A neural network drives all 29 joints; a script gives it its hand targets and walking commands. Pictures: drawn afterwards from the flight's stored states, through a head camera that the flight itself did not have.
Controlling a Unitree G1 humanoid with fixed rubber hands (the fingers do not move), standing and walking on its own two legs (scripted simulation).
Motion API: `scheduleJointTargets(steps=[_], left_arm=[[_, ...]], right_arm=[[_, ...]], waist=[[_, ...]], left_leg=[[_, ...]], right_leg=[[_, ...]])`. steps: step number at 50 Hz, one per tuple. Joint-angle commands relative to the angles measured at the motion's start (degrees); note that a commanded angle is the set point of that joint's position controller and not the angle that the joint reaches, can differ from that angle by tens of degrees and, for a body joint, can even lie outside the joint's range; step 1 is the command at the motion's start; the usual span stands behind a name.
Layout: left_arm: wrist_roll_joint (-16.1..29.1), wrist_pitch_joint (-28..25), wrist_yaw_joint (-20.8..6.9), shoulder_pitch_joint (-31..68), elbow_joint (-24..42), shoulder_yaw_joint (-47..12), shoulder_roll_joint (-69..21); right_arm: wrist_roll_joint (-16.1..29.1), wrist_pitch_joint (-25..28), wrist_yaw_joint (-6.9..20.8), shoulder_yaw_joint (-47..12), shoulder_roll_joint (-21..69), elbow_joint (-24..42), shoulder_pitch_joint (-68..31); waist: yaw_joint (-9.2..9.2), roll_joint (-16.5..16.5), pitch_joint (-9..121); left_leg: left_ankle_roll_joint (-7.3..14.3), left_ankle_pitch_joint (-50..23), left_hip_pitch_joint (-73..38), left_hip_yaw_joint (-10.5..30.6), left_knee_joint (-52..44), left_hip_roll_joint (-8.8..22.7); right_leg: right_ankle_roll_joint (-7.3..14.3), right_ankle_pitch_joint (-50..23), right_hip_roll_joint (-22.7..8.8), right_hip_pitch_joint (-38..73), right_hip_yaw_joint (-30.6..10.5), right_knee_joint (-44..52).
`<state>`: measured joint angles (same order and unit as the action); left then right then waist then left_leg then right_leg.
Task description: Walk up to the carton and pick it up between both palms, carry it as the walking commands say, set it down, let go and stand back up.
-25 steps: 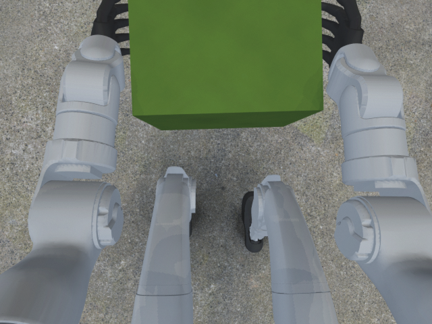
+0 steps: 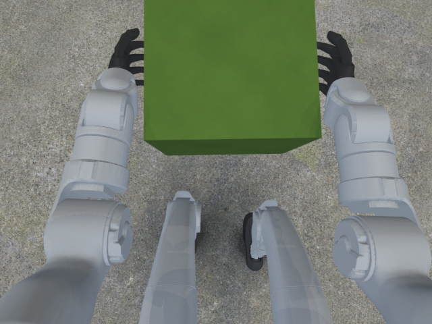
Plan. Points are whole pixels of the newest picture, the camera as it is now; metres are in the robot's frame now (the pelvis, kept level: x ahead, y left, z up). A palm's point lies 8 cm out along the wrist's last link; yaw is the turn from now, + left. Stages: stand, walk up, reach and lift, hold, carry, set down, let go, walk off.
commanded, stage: reach and lift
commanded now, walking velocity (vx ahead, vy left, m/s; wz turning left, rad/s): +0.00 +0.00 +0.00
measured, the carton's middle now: (226, 83) +0.52 +0.02 -0.10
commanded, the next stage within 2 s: none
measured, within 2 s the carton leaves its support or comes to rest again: neither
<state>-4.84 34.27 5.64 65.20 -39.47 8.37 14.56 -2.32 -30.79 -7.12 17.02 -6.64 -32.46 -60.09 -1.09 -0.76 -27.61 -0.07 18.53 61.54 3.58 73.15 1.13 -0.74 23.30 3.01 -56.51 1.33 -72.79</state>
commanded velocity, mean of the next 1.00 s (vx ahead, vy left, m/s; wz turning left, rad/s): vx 0.00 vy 0.00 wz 0.00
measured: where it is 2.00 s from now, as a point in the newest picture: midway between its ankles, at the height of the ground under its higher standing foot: (221, 245)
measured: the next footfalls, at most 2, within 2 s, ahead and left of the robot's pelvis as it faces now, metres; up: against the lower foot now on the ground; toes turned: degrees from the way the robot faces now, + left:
none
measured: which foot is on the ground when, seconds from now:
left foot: down 0.00-1.00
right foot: down 0.00-1.00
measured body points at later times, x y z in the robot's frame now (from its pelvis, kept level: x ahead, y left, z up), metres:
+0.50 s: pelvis +0.03 +0.01 +0.05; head +0.14 +0.04 +0.49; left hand +0.47 +0.19 +0.07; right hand +0.47 -0.15 +0.08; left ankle +0.17 +0.11 -0.61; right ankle +0.13 -0.13 -0.61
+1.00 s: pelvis +0.13 +0.01 +0.12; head +0.08 +0.03 +0.57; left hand +0.45 +0.19 +0.13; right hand +0.45 -0.15 +0.15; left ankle +0.17 +0.11 -0.61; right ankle +0.13 -0.13 -0.61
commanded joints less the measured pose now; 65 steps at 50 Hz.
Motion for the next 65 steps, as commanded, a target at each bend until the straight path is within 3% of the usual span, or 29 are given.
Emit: scheduleJointTargets(steps=[1, 5, 6, 7, 9, 12, 15, 18, 21, 23, 27, 29, 31, 33, 35, 36, 38, 39, 41, 42, 45, 50, 51, 55, 56, 59, 61, 62, 65], left_arm=[[18.8, -7.5, -21.5, 37.2, 23.8, -26.5, -80.6], [21.1, -7.0, -20.7, 39.1, 33.5, -30.8, -77.6], [22.2, -6.8, -20.1, 41.1, 39.8, -32.9, -77.9], [20.9, -6.7, -19.9, 39.2, 36.2, -30.7, -76.2], [20.5, -6.1, -19.4, 39.5, 38.7, -31.6, -74.0], [16.6, -5.5, -19.6, 33.0, 24.8, -29.0, -76.6], [15.5, -6.5, -20.2, 34.6, 21.4, -27.4, -78.3], [12.1, -6.5, -21.4, 29.8, 8.9, -20.7, -80.3], [9.2, -7.2, -22.9, 30.1, 3.8, -14.9, -82.1], [7.7, -7.8, -23.3, 25.5, -0.5, -11.0, -84.3], [1.3, -7.2, -23.8, 17.3, -6.0, -0.8, -81.5], [1.6, -7.3, -24.1, 15.7, -3.3, -1.4, -80.6], [-0.2, -5.6, -24.8, 12.2, -6.6, 1.2, -78.1], [1.6, -4.8, -25.2, 9.0, -6.2, -2.4, -81.5], [6.5, -5.3, -25.3, 9.8, 2.0, -11.1, -84.9], [7.7, -4.9, -25.3, 9.7, 4.0, -12.7, -85.3], [8.8, -4.2, -25.1, 5.4, 6.3, -15.2, -85.8], [12.6, -4.3, -25.0, 7.6, 13.6, -20.6, -87.9], [15.7, -3.3, -24.6, 4.7, 18.3, -25.4, -87.8], [15.0, -3.0, -24.1, 2.6, 20.3, -25.0, -85.1], [12.2, -1.5, -22.8, -3.3, 16.5, -23.1, -83.0], [11.5, 0.5, -22.6, -4.7, 19.9, -26.1, -81.6], [10.8, 1.0, -22.6, -6.9, 17.8, -24.3, -81.0], [10.5, 1.8, -23.3, -3.6, 19.3, -23.3, -80.1], [9.6, 2.3, -23.6, -3.8, 16.1, -20.7, -78.6], [9.5, 2.4, -25.0, 1.7, 14.0, -17.8, -78.1], [8.7, 2.4, -25.6, 5.2, 13.7, -16.9, -77.2], [8.3, 2.1, -25.9, 7.1, 12.9, -15.7, -76.8], [9.7, 1.4, -26.4, 9.2, 13.6, -15.2, -77.4]], right_arm=[[12.3, 6.1, 24.6, -31.8, 64.0, 17.2, -46.7], [15.5, 5.4, 23.8, -36.7, 64.0, 23.9, -47.3], [15.9, 4.6, 23.3, -38.8, 65.5, 25.6, -43.5], [15.2, 4.5, 22.7, -37.3, 63.6, 24.3, -42.6], [15.8, 4.1, 21.9, -38.0, 63.5, 23.9, -41.7], [12.4, 4.6, 22.1, -34.0, 62.5, 16.9, -38.7], [9.2, 5.0, 23.4, -30.9, 63.3, 11.7, -38.2], [5.5, 5.2, 24.5, -24.7, 62.9, 2.9, -37.0], [1.7, 5.3, 26.3, -18.6, 65.9, -4.3, -35.2], [1.0, 6.0, 26.8, -16.6, 67.0, -3.6, -35.4], [-4.2, 5.5, 27.8, -5.7, 67.1, -13.1, -26.0], [-3.6, 5.3, 28.2, -6.5, 67.3, -11.7, -24.9], [-6.7, 3.5, 28.4, -1.8, 65.9, -17.4, -18.5], [-6.7, 3.5, 29.0, -3.2, 64.8, -14.7, -16.1], [-2.9, 3.7, 29.2, -10.6, 66.6, -5.8, -17.3], [-3.2, 2.8, 29.0, -11.4, 66.8, -5.6, -13.4], [-2.0, 2.2, 28.7, -14.6, 66.9, -0.6, -10.1], [1.7, 2.3, 28.3, -20.8, 67.5, 7.4, -13.0], [4.6, 1.4, 27.3, -27.2, 67.4, 13.2, -9.6], [4.7, 0.3, 27.1, -28.0, 67.0, 11.7, -5.3], [3.9, -1.5, 25.9, -27.1, 64.5, 9.1, 0.0], [5.4, -3.8, 25.7, -29.8, 65.8, 11.8, 1.2], [4.3, -4.7, 25.3, -28.5, 65.3, 10.7, 3.2], [5.9, -5.6, 24.9, -29.9, 66.9, 12.8, -2.2], [4.2, -6.3, 24.5, -28.3, 66.5, 10.5, -2.2], [4.4, -6.7, 24.8, -27.1, 65.8, 9.0, -8.9], [5.0, -6.5, 25.0, -27.0, 66.7, 7.4, -12.9], [5.4, -6.3, 25.1, -26.8, 67.5, 5.7, -14.7], [7.3, -6.0, 25.3, -29.6, 69.7, 6.9, -17.1]], waist=[[1.42, 5.6, 139.5], [1.31, 5.8, 148.5], [2.12, 6.2, 153.8], [2.14, 5.1, 147.6], [1.41, 7.1, 145.4], [1.83, 6.5, 127.5], [3.26, 6.0, 121.3], [3.39, 4.3, 104.4], [4.12, 2.8, 89.9], [2.85, 2.6, 83.8], [1.0, 5.2, 60.3], [0.86, 3.8, 60.1], [1.76, 4.7, 55.2], [2.88, 5.1, 58.9], [2.81, 4.7, 70.4], [4.53, 4.2, 70.4], [5.13, 6.3, 72.4], [5.66, 6.2, 80.9], [6.75, 5.8, 83.7], [6.38, 4.5, 80.5], [5.89, 5.0, 64.0], [5.15, 6.4, 60.4], [5.57, 4.1, 55.7], [5.01, 4.2, 56.2], [5.1, 1.4, 51.4], [5.25, 0.0, 48.4], [4.4, 0.1, 44.2], [3.47, -2.1, 43.7], [0.91, -2.3, 46.4]], left_leg=[[-0.8, -13.6, -60.8, 2.1, -15.9, -6.9], [-0.7, -19.3, -67.5, 2.4, -16.9, -7.3], [-1.5, -24.1, -71.7, 1.8, -17.1, -7.6], [-1.3, -25.1, -68.0, 1.8, -16.6, -7.4], [-1.2, -24.5, -68.9, 1.5, -18.4, -7.2], [-0.5, -15.6, -60.9, 2.0, -21.2, -6.6], [-0.4, -6.8, -60.4, 3.2, -24.6, -6.1], [0.1, 3.0, -52.8, 2.7, -27.1, -5.7], [0.6, 12.9, -48.6, 2.9, -30.1, -5.2], [0.7, 9.1, -48.3, 2.4, -31.0, -4.6], [0.6, 10.5, -43.4, 0.3, -35.2, -4.4], [0.8, 7.0, -46.5, -0.1, -36.6, -4.3], [0.5, 6.8, -46.8, -0.9, -38.2, -4.3], [-0.2, 3.4, -52.3, -0.2, -40.0, -3.8], [-0.9, -8.3, -60.5, -0.1, -39.6, -3.5], [-1.0, -12.5, -60.9, 0.0, -39.6, -3.7], [-1.6, -22.6, -64.5, -0.1, -39.4, -3.7], [-2.0, -30.9, -69.5, -0.1, -39.3, -3.9], [-2.5, -42.8, -73.1, 0.8, -39.1, -4.0], [-2.2, -45.8, -71.8, 1.6, -39.4, -3.5], [-2.3, -40.3, -65.7, 2.4, -42.1, -3.6], [-2.1, -34.7, -66.5, 2.7, -45.2, -4.3], [-1.8, -32.1, -64.7, 2.3, -45.7, -4.0], [-1.3, -23.8, -63.6, 1.3, -46.8, -5.2], [-0.9, -19.0, -61.6, 0.8, -47.2, -5.1], [-0.1, -8.2, -60.5, 0.5, -48.3, -4.9], [0.1, -4.4, -61.7, -0.1, -47.3, -5.7], [0.3, -2.9, -62.6, -0.4, -46.8, -6.2], [0.6, -3.5, -64.1, -1.4, -46.9, -6.6]], right_leg=[[2.3, -10.2, 5.1, 16.9, -2.7, 17.4], [2.0, -16.0, 5.2, 26.0, -4.0, 19.0], [2.0, -21.2, 5.6, 31.9, -4.1, 19.5], [1.6, -21.0, 5.4, 28.5, -4.0, 19.6], [1.6, -20.6, 5.0, 30.9, -4.9, 21.1], [2.1, -12.6, 4.0, 24.8, -5.0, 23.6], [2.4, -5.3, 3.7, 23.2, -4.1, 26.3], [2.4, 3.4, 3.0, 17.3, -3.5, 29.0], [2.4, 11.3, 2.3, 13.2, -3.1, 31.8], [2.7, 7.5, 2.2, 14.2, -3.0, 32.9], [3.4, 10.1, 1.4, 12.4, -2.3, 35.9], [3.4, 7.0, 1.4, 17.0, -2.1, 37.3], [3.5, 7.3, 0.8, 16.2, -1.7, 39.4], [4.0, 3.1, 1.1, 18.4, -2.0, 41.2], [3.8, -7.7, 2.2, 25.4, -2.1, 41.0], [4.1, -11.0, 2.2, 27.3, -2.7, 41.7], [4.0, -18.3, 2.5, 31.5, -3.3, 42.1], [3.9, -25.7, 2.8, 38.5, -3.7, 42.3], [3.5, -34.7, 2.8, 43.4, -4.9, 43.3], [2.8, -36.3, 3.0, 43.2, -5.1, 43.4], [2.4, -31.8, 2.5, 40.2, -5.6, 45.9], [1.8, -29.6, 2.3, 45.2, -5.4, 48.0], [1.5, -27.9, 2.2, 44.4, -5.2, 48.7], [0.9, -25.2, 1.7, 48.8, -5.4, 49.2], [0.7, -21.5, 1.1, 47.8, -5.4, 50.0], [0.7, -11.0, 0.2, 46.1, -5.7, 51.5], [1.5, -5.5, -1.2, 41.4, -6.4, 52.8], [1.5, -2.6, -1.6, 39.9, -6.6, 53.4], [1.7, -1.3, -1.8, 39.1, -6.6, 53.9]])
